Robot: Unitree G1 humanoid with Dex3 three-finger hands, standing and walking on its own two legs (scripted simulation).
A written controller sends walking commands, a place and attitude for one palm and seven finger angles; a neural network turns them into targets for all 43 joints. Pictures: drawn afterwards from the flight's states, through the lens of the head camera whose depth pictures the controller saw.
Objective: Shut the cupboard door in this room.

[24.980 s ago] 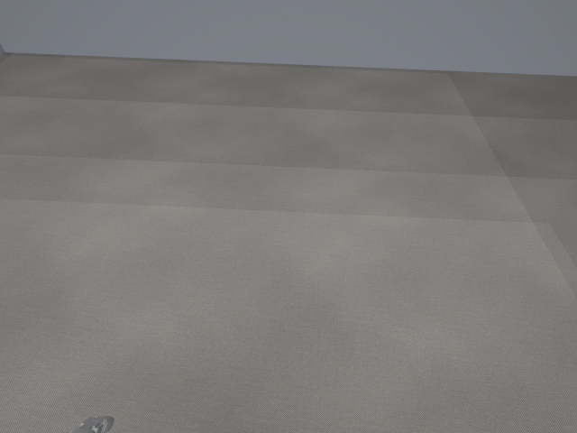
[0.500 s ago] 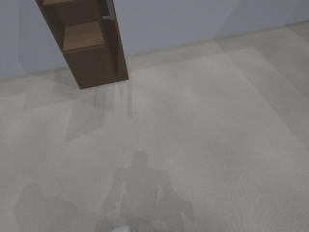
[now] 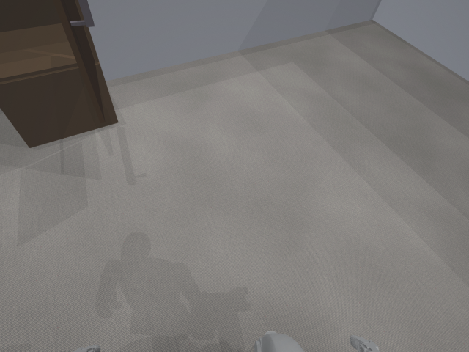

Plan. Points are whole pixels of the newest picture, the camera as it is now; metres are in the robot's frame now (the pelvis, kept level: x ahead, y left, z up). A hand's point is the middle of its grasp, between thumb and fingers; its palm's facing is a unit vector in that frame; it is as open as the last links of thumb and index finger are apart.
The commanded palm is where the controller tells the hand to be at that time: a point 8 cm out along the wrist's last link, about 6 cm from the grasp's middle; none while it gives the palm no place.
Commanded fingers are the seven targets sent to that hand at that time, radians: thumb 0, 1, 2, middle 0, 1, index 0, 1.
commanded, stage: walk around to get in front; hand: left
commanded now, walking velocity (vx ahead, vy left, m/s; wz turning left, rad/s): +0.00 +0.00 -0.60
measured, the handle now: out of the picture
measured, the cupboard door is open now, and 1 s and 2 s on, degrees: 80 80 80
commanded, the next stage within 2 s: none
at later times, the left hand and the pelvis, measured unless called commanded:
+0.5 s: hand (210, 284) +0.26 +0.06 -0.15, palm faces -0.36 -0.91 -0.22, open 7.4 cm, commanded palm none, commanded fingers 0.00 0.90 0.90 -0.20 -0.30 -0.20 -0.30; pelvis +0.05 -0.06 -0.01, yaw -19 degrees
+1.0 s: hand (197, 259) +0.32 +0.10 -0.18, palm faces -0.44 -0.88 -0.19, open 7.4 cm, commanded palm none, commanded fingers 0.00 0.90 0.90 -0.20 -0.30 -0.20 -0.30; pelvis +0.25 -0.08 -0.01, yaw -31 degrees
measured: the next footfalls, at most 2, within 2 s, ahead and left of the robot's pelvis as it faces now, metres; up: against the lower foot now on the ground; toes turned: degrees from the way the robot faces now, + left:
right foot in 0.40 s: +0.05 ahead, -0.17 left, +0.00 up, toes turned -24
left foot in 0.86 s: +0.36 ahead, -0.03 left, +0.00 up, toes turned -20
